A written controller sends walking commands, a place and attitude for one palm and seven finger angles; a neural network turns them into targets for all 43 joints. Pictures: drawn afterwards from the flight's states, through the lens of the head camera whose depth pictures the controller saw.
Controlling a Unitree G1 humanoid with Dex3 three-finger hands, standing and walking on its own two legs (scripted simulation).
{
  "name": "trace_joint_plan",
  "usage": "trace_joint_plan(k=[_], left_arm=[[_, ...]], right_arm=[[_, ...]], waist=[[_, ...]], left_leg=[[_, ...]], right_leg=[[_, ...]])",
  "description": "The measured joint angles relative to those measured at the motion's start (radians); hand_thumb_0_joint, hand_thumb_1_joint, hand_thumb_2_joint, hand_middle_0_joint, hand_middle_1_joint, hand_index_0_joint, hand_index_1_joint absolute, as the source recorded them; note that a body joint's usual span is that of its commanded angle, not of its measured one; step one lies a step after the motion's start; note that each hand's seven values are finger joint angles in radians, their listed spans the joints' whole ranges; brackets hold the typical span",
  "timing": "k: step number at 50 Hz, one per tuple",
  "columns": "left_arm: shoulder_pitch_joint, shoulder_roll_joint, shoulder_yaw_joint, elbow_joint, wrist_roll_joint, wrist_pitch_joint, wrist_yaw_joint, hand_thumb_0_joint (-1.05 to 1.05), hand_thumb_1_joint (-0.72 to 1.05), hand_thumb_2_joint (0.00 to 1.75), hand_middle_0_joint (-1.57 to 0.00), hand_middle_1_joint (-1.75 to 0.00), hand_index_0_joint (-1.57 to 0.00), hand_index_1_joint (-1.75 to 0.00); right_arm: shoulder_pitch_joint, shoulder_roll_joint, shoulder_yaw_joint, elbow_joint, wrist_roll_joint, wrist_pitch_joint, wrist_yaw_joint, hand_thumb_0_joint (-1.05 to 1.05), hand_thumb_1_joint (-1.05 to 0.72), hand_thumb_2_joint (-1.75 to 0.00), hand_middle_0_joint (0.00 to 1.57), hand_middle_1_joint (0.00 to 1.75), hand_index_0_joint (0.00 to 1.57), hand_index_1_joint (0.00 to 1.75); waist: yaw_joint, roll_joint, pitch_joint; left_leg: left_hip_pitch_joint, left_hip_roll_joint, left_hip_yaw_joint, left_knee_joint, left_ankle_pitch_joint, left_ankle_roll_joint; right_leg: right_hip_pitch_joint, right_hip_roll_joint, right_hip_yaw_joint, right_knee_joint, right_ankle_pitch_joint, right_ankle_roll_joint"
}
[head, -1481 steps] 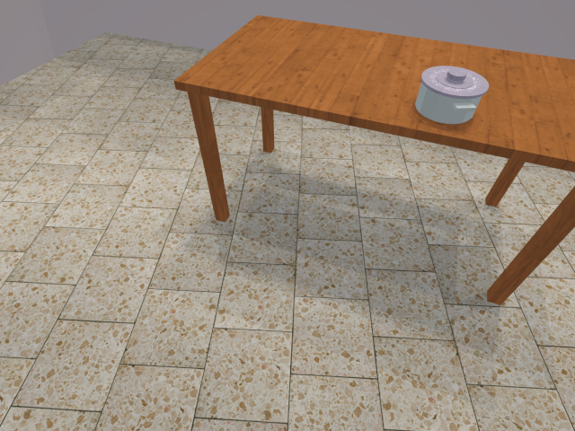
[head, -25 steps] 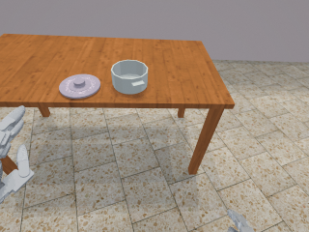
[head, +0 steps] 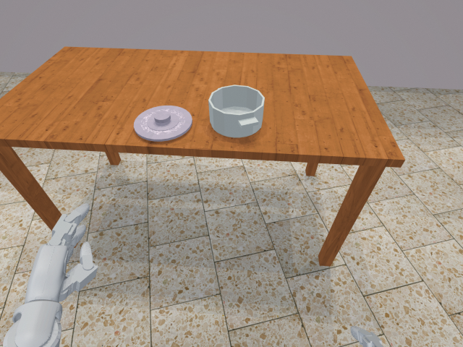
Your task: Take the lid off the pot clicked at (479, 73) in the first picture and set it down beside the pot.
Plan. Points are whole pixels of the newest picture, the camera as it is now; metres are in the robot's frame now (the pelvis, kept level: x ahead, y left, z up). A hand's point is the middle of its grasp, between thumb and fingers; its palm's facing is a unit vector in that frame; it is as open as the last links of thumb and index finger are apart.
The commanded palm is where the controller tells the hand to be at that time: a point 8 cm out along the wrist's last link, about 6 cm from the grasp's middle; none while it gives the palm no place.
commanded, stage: stop stepping back and stand still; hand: left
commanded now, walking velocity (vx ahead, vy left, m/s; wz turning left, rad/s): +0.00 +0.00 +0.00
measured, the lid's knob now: (162, 116) +0.75 +0.25 -0.02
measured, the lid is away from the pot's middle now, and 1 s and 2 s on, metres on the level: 0.23 0.23 0.23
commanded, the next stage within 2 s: let the arm hang, fingers relaxed in 0.74 s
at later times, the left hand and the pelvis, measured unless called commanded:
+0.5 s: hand out of the picture +0.02 +0.19 -0.17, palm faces +0.02 -0.98 -0.20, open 7.3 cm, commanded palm none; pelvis +0.03 +0.00 +0.01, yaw -1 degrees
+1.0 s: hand out of the picture +0.06 +0.18 -0.16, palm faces +0.00 -0.98 -0.20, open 7.3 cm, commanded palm none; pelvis +0.03 +0.01 +0.01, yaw -2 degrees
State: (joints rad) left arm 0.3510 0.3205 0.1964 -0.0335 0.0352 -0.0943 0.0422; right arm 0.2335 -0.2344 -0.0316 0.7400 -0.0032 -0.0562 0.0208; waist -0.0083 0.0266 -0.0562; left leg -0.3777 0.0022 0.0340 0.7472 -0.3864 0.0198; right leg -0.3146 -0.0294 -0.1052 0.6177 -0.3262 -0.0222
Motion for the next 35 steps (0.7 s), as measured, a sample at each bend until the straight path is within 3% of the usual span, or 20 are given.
trace_joint_plan(k=[2,5,7,9,10,15,23,35], left_arm=[[-0.076,-0.042,-0.041,0.253,-0.002,0.073,-0.012,0.00,0.90,0.90,-0.20,-0.30,-0.20,-0.30],[-0.115,-0.080,-0.091,0.576,-0.011,0.151,-0.024,0.00,0.91,0.90,-0.20,-0.29,-0.19,-0.30],[-0.116,-0.106,-0.133,0.736,-0.022,0.171,-0.033,0.01,0.91,0.90,-0.20,-0.29,-0.19,-0.30],[-0.106,-0.141,-0.169,0.846,-0.029,0.170,-0.045,0.01,0.91,0.90,-0.20,-0.29,-0.19,-0.29],[-0.099,-0.150,-0.153,0.872,-0.040,0.153,-0.031,0.00,0.94,0.90,-0.20,-0.29,-0.19,-0.30],[-0.069,-0.135,-0.164,0.982,-0.027,0.109,-0.025,-0.02,0.99,0.90,-0.21,-0.30,-0.20,-0.30],[-0.056,-0.128,-0.167,1.102,-0.036,0.115,-0.013,0.00,0.94,0.90,-0.21,-0.29,-0.20,-0.30],[-0.130,-0.164,-0.175,1.129,-0.030,0.109,-0.001,0.01,0.94,0.90,-0.21,-0.29,-0.20,-0.30]], right_arm=[[0.004,-0.017,0.000,0.019,-0.016,0.029,0.006,0.01,-0.90,-0.90,0.20,0.30,0.20,0.30],[-0.007,0.004,0.014,0.056,-0.038,0.051,-0.008,0.01,-0.90,-0.90,0.20,0.30,0.20,0.30],[0.001,0.023,0.022,0.073,-0.041,0.047,-0.022,0.01,-0.90,-0.90,0.20,0.30,0.20,0.30],[0.017,0.036,0.027,0.101,-0.035,0.046,-0.032,0.01,-0.90,-0.90,0.20,0.30,0.20,0.30],[0.030,0.044,0.027,0.118,-0.028,0.049,-0.036,0.01,-0.90,-0.90,0.20,0.30,0.20,0.30],[0.066,0.053,0.003,0.228,-0.009,0.089,-0.036,0.01,-0.91,-0.90,0.20,0.30,0.20,0.30],[0.076,0.092,0.007,0.303,-0.006,0.069,-0.056,0.01,-0.91,-0.90,0.19,0.29,0.20,0.30],[0.048,0.115,0.006,0.352,-0.007,0.065,-0.065,0.02,-0.93,-0.90,0.20,0.30,0.20,0.30]], waist=[[-0.010,0.008,-0.006],[-0.023,-0.043,0.029],[-0.038,-0.070,0.061],[-0.041,-0.083,0.096],[-0.035,-0.090,0.110],[-0.009,-0.041,0.139],[0.002,-0.045,0.141],[-0.004,-0.027,0.128]], left_leg=[[0.019,0.003,-0.015,-0.058,0.040,0.014],[0.030,-0.013,0.018,-0.029,-0.006,0.010],[0.054,-0.016,0.029,-0.056,0.003,0.002],[0.079,-0.013,0.028,-0.086,0.018,-0.003],[0.083,-0.012,0.024,-0.090,0.020,-0.009],[0.098,0.018,-0.023,-0.084,-0.001,-0.018],[0.183,0.008,0.000,-0.234,0.053,-0.002],[0.233,-0.007,0.014,-0.277,0.069,0.011]], right_leg=[[-0.036,-0.014,-0.014,0.081,-0.050,0.012],[-0.063,-0.014,0.058,0.170,-0.100,0.021],[-0.073,0.005,0.100,0.224,-0.148,0.023],[-0.036,0.017,0.110,0.148,-0.105,0.021],[-0.008,0.021,0.114,0.083,-0.026,0.014],[0.062,0.063,0.071,-0.030,-0.017,-0.017],[0.115,0.061,0.093,-0.135,0.030,0.001],[0.154,0.046,0.107,-0.161,0.040,0.014]])
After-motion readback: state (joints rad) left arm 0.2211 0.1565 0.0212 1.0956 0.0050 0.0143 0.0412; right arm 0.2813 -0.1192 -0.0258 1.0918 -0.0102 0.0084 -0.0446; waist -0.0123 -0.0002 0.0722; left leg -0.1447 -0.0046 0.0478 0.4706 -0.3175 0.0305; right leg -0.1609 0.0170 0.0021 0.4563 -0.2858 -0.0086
